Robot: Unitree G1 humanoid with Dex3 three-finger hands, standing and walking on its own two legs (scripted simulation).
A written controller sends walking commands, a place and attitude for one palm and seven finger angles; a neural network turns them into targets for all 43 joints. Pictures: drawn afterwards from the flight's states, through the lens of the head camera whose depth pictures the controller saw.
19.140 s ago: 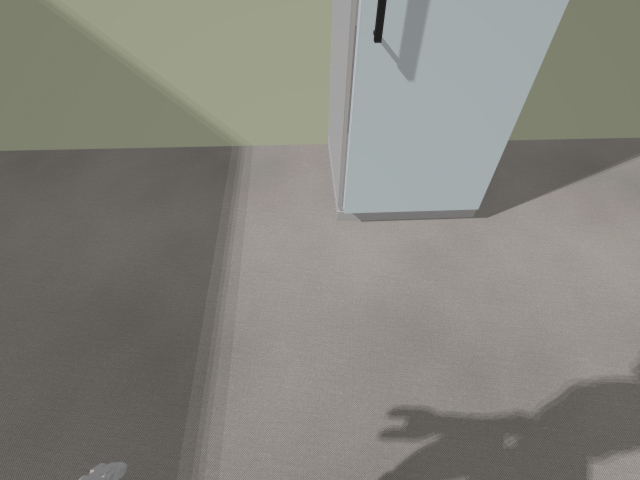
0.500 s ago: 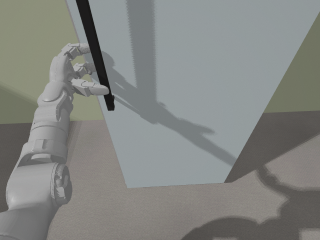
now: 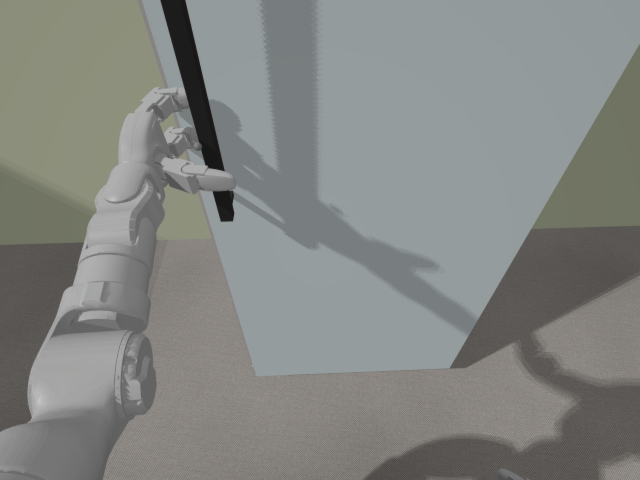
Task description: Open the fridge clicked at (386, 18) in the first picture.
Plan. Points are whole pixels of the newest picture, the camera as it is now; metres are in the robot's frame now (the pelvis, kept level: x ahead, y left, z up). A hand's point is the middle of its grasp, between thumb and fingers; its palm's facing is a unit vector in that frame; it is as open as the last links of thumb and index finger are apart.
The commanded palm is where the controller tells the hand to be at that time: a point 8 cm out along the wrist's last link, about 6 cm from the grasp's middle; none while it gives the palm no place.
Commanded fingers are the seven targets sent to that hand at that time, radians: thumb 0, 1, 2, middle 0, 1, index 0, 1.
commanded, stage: slide the fingers in behind the handle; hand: left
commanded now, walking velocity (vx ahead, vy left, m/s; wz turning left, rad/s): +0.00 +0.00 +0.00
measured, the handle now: (194, 66) +0.51 +0.15 +0.28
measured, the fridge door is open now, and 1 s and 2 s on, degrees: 0 0 0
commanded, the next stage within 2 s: grip the handle and tug to test in 1.00 s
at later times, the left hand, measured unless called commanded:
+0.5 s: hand (224, 145) +0.46 +0.13 +0.20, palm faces +0.06 -1.00 +0.01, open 13.9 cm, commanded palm +0.43 +0.18 +0.20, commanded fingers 0.00 -0.50 0.30 -0.30 -1.20 -0.30 -1.20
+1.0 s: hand (224, 147) +0.45 +0.12 +0.20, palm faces +0.06 -1.00 +0.01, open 14.0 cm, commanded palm +0.43 +0.18 +0.20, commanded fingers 0.00 -0.50 0.30 -0.30 -1.20 -0.30 -1.20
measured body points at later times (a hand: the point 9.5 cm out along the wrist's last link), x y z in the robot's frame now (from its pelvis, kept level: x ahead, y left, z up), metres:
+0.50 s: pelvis +0.00 -0.01 +0.00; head +0.01 -0.02 +0.45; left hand +0.45 +0.18 +0.20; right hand +0.10 -0.26 -0.12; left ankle +0.05 +0.12 -0.73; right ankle -0.06 -0.11 -0.73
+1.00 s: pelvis +0.01 -0.01 +0.00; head +0.01 -0.03 +0.45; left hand +0.44 +0.18 +0.21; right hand +0.12 -0.27 -0.12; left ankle +0.05 +0.12 -0.73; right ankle -0.06 -0.11 -0.73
